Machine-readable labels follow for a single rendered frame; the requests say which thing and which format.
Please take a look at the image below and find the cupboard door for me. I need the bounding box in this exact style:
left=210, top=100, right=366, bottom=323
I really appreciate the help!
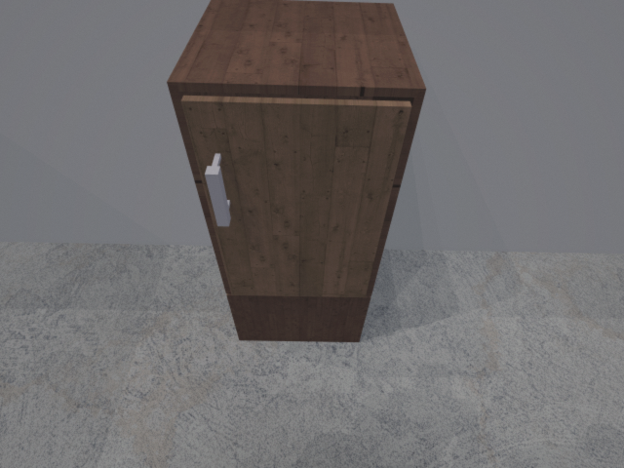
left=181, top=96, right=411, bottom=297

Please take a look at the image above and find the handle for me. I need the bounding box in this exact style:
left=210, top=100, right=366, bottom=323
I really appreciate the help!
left=205, top=153, right=231, bottom=226

